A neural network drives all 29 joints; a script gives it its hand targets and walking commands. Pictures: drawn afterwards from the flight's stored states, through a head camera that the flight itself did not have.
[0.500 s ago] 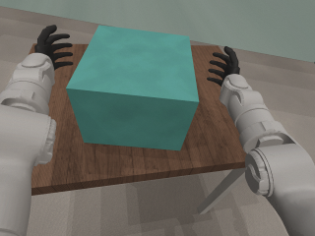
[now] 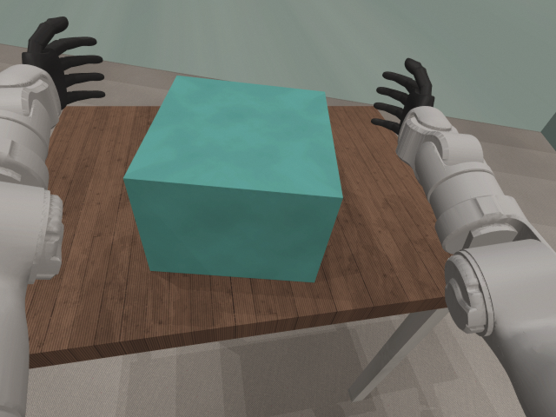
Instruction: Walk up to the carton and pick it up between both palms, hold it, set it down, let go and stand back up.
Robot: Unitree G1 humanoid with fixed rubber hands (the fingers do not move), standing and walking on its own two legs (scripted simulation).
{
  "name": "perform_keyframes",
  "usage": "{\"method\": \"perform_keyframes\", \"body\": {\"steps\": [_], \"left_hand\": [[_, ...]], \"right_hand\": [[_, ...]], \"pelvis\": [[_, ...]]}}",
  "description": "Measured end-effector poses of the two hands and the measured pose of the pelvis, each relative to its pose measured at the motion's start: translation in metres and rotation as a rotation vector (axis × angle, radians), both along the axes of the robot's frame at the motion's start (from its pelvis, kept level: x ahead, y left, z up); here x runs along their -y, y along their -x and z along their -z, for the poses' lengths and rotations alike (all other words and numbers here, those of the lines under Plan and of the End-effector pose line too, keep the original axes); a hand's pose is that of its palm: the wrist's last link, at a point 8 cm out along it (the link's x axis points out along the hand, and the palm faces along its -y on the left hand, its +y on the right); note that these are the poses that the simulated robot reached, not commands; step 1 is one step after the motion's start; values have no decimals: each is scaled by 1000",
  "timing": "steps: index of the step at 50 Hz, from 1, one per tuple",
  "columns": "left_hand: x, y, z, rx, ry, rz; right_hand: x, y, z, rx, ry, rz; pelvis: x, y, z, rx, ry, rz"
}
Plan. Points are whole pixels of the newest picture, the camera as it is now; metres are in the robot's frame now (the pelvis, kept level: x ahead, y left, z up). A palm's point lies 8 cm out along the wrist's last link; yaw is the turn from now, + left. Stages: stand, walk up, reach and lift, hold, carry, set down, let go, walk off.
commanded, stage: set down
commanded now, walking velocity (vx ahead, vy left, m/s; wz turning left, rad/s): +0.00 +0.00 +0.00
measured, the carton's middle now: (243, 175) +0.50 -0.02 +0.10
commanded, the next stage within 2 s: none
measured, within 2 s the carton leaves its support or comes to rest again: neither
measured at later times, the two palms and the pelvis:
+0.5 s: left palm (41, 146) +0.46 +0.23 +0.20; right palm (403, 181) +0.36 -0.21 +0.19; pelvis -0.02 +0.01 +0.00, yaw -1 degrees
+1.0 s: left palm (14, 215) +0.39 +0.26 +0.15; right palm (397, 227) +0.31 -0.20 +0.15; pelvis -0.02 +0.02 +0.00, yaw -2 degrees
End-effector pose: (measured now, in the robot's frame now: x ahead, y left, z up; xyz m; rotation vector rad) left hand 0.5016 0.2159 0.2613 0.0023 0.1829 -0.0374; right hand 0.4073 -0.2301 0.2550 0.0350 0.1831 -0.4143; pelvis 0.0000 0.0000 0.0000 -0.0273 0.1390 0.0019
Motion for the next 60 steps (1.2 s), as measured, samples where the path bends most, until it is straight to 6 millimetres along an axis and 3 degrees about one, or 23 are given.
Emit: {"method": "perform_keyframes", "body": {"steps": [8, 18, 34, 47, 60], "left_hand": [[0, 12, 14, -30, -22, 23], [-5, 33, 50, -69, -25, 35], [-29, 66, 62, -73, -34, 55], [-44, 102, 103, -124, -57, 68], [-58, 141, 114, -107, -68, 59]], "right_hand": [[-1, 12, 21, -32, -19, -12], [-8, 38, 62, -48, -47, -24], [-29, 60, 61, -27, -61, -51], [-34, 91, 99, -57, -88, -51], [-40, 117, 111, -49, -67, -67]], "pelvis": [[-2, 8, -1, 39, 0, 2], [-4, 19, 0, 71, -2, 15], [-13, 24, 0, 141, 3, 20], [-18, 20, 0, 198, 6, 34], [-19, 15, -1, 226, 5, 46]]}}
